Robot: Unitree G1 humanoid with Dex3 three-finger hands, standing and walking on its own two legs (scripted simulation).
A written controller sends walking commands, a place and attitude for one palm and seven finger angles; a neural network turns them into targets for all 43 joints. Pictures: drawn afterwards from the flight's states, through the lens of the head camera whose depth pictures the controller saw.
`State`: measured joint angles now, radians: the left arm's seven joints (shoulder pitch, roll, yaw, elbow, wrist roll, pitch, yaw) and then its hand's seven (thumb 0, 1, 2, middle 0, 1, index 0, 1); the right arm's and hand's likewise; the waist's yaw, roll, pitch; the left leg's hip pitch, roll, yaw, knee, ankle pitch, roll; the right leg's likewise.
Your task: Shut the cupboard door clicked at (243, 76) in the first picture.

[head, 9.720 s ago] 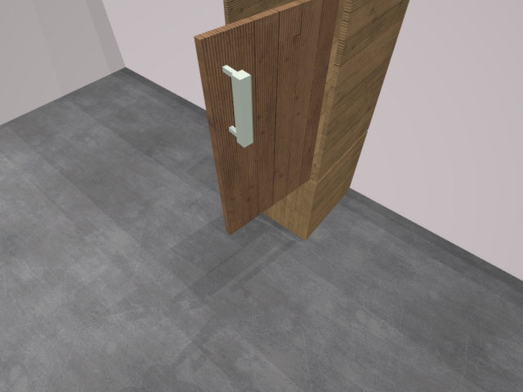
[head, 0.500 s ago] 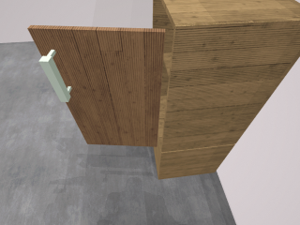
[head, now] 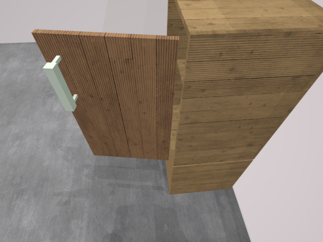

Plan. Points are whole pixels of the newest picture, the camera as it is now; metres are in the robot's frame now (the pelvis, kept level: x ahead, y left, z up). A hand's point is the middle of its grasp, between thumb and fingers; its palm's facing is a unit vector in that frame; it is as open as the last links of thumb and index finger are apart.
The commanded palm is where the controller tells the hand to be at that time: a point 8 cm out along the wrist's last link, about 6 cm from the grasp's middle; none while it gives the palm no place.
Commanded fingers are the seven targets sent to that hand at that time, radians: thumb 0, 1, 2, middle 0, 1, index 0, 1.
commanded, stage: look again from close up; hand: left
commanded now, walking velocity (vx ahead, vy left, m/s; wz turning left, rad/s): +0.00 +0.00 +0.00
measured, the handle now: (64, 84) +0.49 +0.31 +0.11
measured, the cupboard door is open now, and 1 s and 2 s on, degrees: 80 80 80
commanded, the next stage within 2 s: shuffle to correct the standing spot in 0.42 s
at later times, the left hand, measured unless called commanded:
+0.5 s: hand out of the picture +0.00 +0.22 -0.18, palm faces +0.02 -0.98 -0.20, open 7.4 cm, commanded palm none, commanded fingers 0.00 0.90 0.90 -0.20 -0.30 -0.20 -0.30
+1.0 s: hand out of the picture +0.02 +0.26 -0.19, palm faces +0.03 -0.98 -0.21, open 7.4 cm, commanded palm none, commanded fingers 0.00 0.90 0.90 -0.20 -0.30 -0.20 -0.30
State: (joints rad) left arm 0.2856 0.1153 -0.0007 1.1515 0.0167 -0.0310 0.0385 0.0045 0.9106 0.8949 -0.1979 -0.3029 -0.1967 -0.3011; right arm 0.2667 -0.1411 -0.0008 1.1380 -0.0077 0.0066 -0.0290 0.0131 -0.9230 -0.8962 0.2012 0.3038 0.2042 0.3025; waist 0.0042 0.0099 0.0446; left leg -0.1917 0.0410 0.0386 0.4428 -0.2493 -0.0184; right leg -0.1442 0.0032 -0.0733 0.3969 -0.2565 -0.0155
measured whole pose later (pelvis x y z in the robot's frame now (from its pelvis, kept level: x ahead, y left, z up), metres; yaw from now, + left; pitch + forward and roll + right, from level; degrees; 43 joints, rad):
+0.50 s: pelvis -0.01 +0.04 +0.00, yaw +0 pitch -1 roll +0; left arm 0.28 0.19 -0.01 1.05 0.02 -0.01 0.03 0.00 0.91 0.90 -0.20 -0.30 -0.20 -0.30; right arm 0.26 -0.18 0.02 1.05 -0.01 -0.01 -0.01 0.01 -0.92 -0.90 0.20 0.30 0.20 0.30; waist 0.00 -0.02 0.02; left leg -0.20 -0.02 0.06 0.48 -0.26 0.04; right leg -0.17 -0.06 -0.05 0.47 -0.28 0.04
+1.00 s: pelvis +0.02 +0.08 -0.01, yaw +0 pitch -2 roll +0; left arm 0.28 0.18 0.02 1.05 0.01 0.02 0.04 0.00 0.91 0.89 -0.20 -0.30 -0.20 -0.30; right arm 0.32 -0.16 0.02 1.05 -0.01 -0.01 -0.04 0.01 -0.91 -0.90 0.20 0.30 0.20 0.30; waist 0.00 -0.03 0.08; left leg -0.13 -0.09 0.08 0.47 -0.31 0.11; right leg -0.28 -0.06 -0.05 0.70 -0.42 0.00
